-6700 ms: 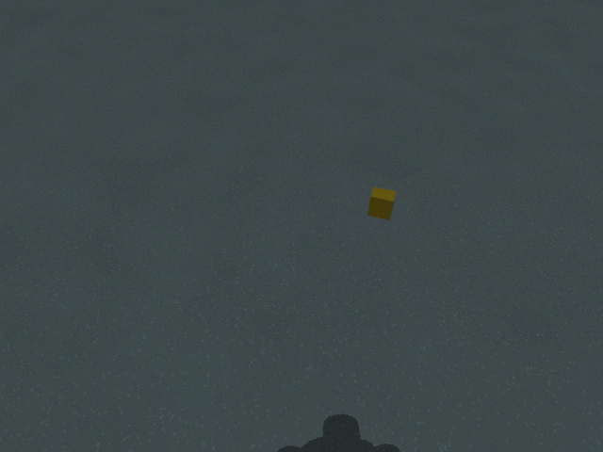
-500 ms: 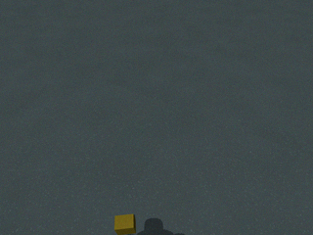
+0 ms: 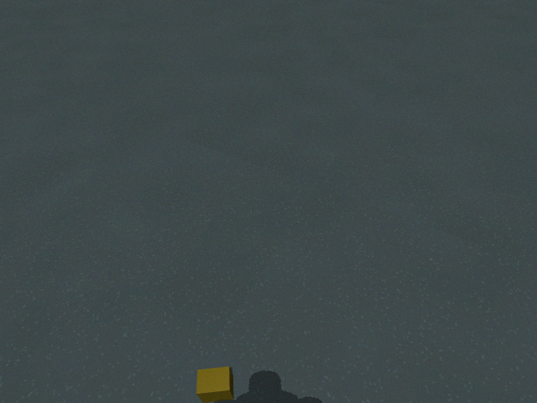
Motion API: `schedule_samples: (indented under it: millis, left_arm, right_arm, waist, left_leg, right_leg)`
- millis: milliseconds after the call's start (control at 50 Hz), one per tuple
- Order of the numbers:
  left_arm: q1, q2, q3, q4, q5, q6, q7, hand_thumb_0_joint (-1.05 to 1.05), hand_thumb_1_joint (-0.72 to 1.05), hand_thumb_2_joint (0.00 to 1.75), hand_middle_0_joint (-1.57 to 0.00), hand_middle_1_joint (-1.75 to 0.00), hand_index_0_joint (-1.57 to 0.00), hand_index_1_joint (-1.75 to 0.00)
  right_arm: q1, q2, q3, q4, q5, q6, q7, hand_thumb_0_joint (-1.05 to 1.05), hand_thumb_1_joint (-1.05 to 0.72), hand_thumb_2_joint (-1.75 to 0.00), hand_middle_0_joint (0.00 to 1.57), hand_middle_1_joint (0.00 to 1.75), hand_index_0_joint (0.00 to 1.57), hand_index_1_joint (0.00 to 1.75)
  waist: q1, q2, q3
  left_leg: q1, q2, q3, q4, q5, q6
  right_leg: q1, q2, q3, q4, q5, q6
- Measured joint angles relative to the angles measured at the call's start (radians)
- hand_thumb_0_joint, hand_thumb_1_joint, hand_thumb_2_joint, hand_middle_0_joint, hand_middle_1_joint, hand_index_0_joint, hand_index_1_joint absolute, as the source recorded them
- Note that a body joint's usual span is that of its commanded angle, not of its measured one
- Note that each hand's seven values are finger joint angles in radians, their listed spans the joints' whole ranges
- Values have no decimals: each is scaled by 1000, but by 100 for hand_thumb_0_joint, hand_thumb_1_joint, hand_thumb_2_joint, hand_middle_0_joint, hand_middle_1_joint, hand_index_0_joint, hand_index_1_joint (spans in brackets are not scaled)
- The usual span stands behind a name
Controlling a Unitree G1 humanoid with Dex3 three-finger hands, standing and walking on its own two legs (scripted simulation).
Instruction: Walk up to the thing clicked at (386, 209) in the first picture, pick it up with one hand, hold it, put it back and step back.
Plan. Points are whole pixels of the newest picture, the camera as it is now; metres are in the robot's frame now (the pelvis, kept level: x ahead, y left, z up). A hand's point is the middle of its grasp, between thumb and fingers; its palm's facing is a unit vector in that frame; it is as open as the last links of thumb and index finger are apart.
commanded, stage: stand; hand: left
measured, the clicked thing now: (215, 384) +0.35 +0.21 -0.72
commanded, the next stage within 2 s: rise first in 0.60 s
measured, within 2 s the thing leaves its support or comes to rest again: neither
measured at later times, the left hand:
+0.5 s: hand out of the picture +0.08 +0.25 -0.16, palm faces -0.02 -0.94 -0.34, open 7.4 cm
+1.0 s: hand out of the picture +0.15 +0.26 -0.17, palm faces -0.04 -0.93 -0.37, open 9.8 cm
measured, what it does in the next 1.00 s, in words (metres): stands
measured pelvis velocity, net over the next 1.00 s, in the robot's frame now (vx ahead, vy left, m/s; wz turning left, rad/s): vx -0.01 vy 0.00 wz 0.01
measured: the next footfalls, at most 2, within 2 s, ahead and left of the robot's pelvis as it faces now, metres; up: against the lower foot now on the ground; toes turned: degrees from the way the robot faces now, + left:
none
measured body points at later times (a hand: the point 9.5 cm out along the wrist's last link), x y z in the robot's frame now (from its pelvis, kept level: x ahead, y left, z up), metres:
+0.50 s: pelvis +0.00 +0.00 +0.00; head +0.01 +0.00 +0.45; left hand +0.08 +0.30 -0.13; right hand +0.08 -0.30 -0.13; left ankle +0.00 +0.13 -0.75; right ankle -0.01 -0.12 -0.75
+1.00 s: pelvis -0.01 +0.00 -0.02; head +0.05 +0.01 +0.42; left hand +0.15 +0.30 -0.15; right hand +0.09 -0.26 -0.14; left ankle +0.00 +0.13 -0.75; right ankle -0.01 -0.12 -0.75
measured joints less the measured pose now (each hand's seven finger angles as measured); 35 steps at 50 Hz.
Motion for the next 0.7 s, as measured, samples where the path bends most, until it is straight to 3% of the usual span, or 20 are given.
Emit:
schedule_samples:
  millis: [700]
  left_arm:
    - [4, 0, 4, -4, 1, -1, 1, 1, 90, 90, -20, -30, -21, -30]
  right_arm:
    - [4, 2, 3, -12, 1, 0, -3, 1, -90, -90, 20, 30, 20, 30]
  waist:
    - [1, -3, 1]
  left_leg:
    - [13, -1, 1, -4, -7, 1]
  right_leg:
    - [14, -1, 1, -7, -5, 2]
